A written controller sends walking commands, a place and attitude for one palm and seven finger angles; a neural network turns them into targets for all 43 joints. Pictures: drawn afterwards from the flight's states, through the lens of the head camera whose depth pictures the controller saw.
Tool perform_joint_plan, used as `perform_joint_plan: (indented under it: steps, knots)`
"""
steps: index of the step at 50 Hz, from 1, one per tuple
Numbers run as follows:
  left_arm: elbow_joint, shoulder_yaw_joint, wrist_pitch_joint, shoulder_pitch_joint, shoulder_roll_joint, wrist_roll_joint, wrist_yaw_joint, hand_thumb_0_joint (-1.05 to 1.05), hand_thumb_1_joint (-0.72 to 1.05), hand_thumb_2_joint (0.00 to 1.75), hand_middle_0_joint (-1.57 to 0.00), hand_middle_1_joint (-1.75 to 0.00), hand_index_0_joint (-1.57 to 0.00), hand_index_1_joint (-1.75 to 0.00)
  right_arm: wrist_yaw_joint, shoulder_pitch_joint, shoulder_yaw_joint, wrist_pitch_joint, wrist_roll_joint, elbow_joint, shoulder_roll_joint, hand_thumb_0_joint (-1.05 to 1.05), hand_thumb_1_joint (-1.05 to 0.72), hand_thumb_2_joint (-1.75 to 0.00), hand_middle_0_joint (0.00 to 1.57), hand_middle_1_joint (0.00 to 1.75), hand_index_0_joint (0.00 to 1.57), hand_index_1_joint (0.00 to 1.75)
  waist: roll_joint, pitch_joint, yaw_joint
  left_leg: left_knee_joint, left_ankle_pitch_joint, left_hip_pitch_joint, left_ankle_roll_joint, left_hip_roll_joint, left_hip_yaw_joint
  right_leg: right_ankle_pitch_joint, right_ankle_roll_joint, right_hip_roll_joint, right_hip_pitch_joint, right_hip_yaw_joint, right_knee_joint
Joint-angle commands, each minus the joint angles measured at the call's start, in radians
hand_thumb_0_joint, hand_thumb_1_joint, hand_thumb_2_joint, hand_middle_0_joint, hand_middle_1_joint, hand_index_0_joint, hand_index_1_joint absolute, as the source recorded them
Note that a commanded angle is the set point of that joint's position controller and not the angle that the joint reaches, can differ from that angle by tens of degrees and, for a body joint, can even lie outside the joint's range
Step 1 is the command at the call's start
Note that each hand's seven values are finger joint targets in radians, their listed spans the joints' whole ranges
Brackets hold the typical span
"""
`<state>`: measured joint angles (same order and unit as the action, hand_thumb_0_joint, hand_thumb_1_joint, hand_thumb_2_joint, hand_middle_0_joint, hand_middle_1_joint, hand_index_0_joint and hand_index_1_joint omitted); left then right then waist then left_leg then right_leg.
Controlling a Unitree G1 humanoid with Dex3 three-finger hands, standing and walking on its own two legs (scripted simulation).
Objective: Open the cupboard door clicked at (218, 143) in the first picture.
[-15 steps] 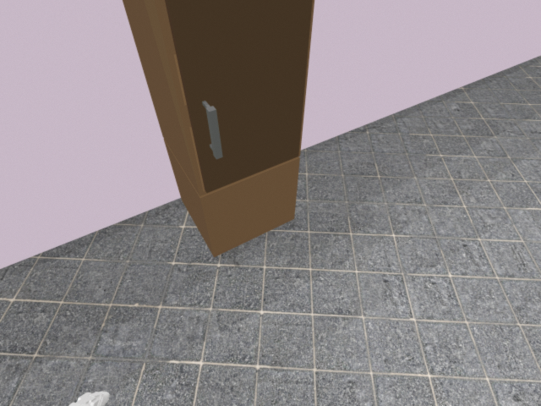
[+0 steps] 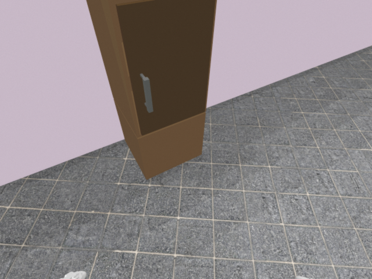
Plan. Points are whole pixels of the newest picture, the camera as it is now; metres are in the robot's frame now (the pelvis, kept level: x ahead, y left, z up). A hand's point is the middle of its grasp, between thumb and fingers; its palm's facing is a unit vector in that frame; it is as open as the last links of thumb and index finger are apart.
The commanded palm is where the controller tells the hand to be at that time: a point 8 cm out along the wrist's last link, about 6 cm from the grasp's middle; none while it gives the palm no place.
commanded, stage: stand and wait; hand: left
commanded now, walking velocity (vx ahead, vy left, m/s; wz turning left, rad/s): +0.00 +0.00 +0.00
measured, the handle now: (146, 93) +0.82 +0.22 -0.09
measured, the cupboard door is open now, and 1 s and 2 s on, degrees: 0 0 0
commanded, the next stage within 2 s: look at it before walking up in 0.52 s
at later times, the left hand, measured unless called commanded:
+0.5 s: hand out of the picture +0.06 +0.24 -0.15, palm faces -0.04 -0.94 -0.33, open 7.4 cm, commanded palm none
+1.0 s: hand out of the picture +0.07 +0.24 -0.15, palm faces -0.04 -0.94 -0.33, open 7.4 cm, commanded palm none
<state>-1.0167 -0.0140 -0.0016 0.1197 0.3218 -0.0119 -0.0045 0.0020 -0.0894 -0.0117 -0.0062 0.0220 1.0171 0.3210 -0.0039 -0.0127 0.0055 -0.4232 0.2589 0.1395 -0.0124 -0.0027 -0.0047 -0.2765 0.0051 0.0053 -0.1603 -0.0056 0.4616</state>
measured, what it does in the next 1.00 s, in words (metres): stands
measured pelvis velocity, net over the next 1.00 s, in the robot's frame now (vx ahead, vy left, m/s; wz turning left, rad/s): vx -0.01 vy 0.00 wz -0.01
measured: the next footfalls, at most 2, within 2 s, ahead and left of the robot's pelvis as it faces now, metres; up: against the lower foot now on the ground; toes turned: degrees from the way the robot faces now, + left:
none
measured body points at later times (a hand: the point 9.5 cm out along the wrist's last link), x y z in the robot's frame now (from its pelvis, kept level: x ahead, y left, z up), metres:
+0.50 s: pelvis -0.01 -0.01 +0.00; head +0.00 -0.01 +0.45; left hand +0.06 +0.29 -0.13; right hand +0.05 -0.30 -0.13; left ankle -0.02 +0.13 -0.74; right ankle -0.02 -0.12 -0.74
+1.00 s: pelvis -0.01 +0.00 +0.01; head -0.01 -0.01 +0.45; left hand +0.07 +0.29 -0.13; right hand +0.06 -0.30 -0.13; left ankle -0.02 +0.13 -0.74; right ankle -0.02 -0.12 -0.74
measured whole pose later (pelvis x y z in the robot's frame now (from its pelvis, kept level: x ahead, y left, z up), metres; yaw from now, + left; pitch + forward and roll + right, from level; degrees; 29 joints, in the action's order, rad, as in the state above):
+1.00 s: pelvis -0.01 +0.00 +0.01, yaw -1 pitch -2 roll +0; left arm -1.08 -0.01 0.00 0.13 0.33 -0.01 0.00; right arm 0.00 -0.12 -0.01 -0.01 0.02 1.10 0.33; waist 0.00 -0.03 0.00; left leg -0.35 0.20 0.12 -0.02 -0.02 0.00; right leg -0.21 0.01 -0.01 -0.14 -0.01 0.38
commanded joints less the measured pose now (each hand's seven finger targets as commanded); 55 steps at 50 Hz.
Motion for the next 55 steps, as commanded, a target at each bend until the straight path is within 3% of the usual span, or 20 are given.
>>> perform_joint_plan:
  steps: [1, 21, 37, 55]
  knots:
    - [0.059, 0.054, 0.026, -0.034, 0.216, 0.001, 0.019, 0.0, 0.9, 0.9, -0.2, -0.3, -0.2, -0.3, 0.019, 0.033, 0.052, -0.027, -0.006, -0.046, 0.2, 0.0, -0.9, -0.9, 0.2, 0.3, 0.2, 0.3, 0.007, 0.066, -0.004, 0.055, -0.242, -0.015, 0.042, -0.1, -0.073, 0.272, 0.034, 0.111, 0.016, -0.096, -0.081]
    - [-0.003, 0.049, 0.029, -0.018, 0.22, 0.003, 0.017, 0.0, 0.9, 0.9, -0.2, -0.3, -0.2, -0.3, 0.016, -0.002, 0.043, -0.023, -0.011, 0.024, 0.204, 0.0, -0.9, -0.9, 0.2, 0.3, 0.2, 0.3, -0.013, 0.04, -0.005, 0.097, -0.157, -0.011, 0.033, -0.105, -0.077, 0.176, 0.033, 0.113, 0.01, -0.12, -0.143]
    - [0.0, 0.049, 0.032, -0.024, 0.215, 0.002, 0.018, 0.0, 0.9, 0.9, -0.2, -0.3, -0.2, -0.3, 0.017, -0.004, 0.044, -0.029, -0.011, 0.032, 0.208, 0.0, -0.9, -0.9, 0.2, 0.3, 0.2, 0.3, -0.006, 0.052, -0.004, 0.105, -0.213, -0.029, 0.033, -0.114, -0.08, 0.244, 0.029, 0.11, 0.023, -0.113, -0.135]
    - [-0.005, 0.049, 0.03, -0.018, 0.217, 0.001, 0.016, 0.0, 0.9, 0.9, -0.2, -0.3, -0.2, -0.3, 0.016, 0.005, 0.042, -0.028, -0.013, 0.031, 0.213, 0.0, -0.9, -0.9, 0.2, 0.3, 0.2, 0.3, 0.012, 0.041, -0.003, 0.123, -0.205, -0.038, 0.033, -0.116, -0.084, 0.224, 0.024, 0.108, 0.021, -0.111, -0.153]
